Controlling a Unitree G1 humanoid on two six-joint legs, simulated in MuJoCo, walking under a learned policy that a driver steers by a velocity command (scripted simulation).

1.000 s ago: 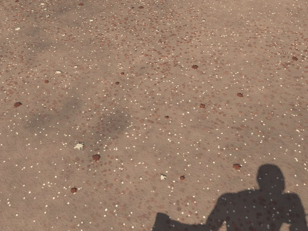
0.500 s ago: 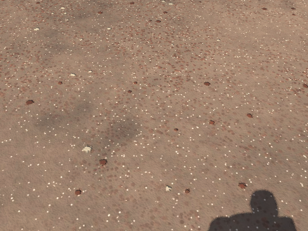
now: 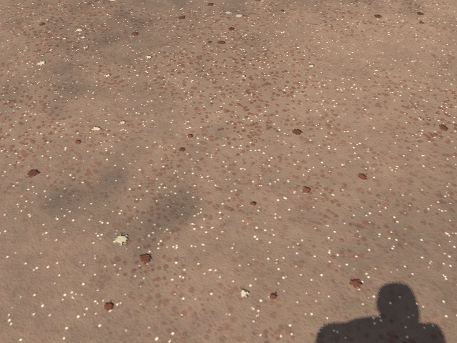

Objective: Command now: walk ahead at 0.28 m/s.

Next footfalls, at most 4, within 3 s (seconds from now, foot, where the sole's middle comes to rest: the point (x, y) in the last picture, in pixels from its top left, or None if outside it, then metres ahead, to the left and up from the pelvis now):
0.54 left None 0.42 0.10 -0.77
1.06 right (286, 286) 0.72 -0.14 -0.77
1.62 left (213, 211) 1.03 0.10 -0.77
2.16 right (288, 165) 1.26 -0.20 -0.77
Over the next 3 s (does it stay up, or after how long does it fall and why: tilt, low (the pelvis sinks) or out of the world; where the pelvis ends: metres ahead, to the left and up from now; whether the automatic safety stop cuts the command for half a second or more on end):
stays up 1.55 -0.26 0.01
